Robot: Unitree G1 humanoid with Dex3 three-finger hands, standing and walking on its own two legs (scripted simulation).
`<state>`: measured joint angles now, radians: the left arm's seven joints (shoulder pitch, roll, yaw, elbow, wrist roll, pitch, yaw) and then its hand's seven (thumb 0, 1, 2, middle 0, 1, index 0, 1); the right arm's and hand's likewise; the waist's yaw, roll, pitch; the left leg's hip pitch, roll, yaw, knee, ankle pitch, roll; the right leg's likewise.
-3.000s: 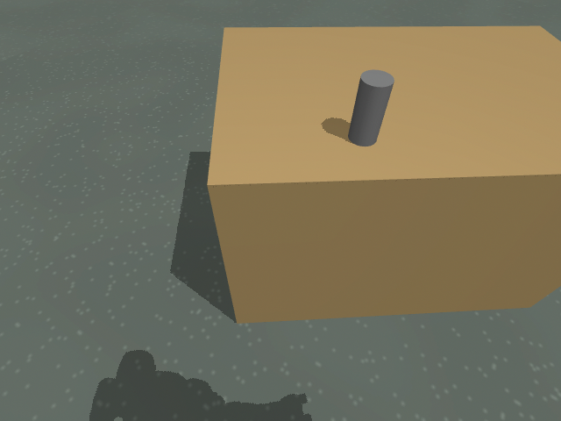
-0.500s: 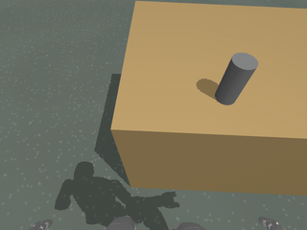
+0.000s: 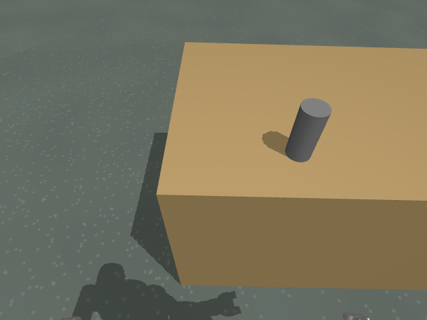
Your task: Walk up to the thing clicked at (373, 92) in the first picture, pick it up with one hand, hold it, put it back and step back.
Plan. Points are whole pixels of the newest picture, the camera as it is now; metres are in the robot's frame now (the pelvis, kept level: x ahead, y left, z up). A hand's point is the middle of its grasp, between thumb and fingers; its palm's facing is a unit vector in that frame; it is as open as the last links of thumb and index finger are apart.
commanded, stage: walk up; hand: right
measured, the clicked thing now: (306, 132) +0.51 -0.21 +0.04
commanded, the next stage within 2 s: stand in 0.86 s
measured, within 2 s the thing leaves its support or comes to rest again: neither
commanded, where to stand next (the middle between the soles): +0.07 +0.00 m, yaw -1 degrees
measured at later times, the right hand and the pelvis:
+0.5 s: hand out of the picture +0.09 -0.25 -0.16, palm faces +0.01 +0.95 -0.31, open 7.4 cm; pelvis +0.01 +0.00 +0.00, yaw -1 degrees
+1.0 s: hand out of the picture +0.10 -0.26 -0.15, palm faces +0.01 +0.95 -0.33, open 7.4 cm; pelvis +0.02 +0.00 +0.00, yaw -1 degrees
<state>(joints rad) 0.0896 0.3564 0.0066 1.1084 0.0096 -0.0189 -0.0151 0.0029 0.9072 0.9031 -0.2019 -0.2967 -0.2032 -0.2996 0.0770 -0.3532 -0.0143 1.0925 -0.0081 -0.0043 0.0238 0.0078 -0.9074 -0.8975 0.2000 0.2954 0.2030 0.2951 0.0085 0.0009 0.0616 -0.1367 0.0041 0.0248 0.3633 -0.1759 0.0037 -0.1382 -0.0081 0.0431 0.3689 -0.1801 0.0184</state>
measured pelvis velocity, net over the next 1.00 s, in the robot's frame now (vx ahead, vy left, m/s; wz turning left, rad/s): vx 0.02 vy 0.00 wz -0.01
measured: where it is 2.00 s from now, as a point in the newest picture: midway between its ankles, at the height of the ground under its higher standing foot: outside the picture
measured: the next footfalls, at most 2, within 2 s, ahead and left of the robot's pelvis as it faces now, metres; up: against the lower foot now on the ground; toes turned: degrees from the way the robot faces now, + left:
none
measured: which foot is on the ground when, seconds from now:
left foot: down 0.00-1.00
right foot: down 0.00-1.00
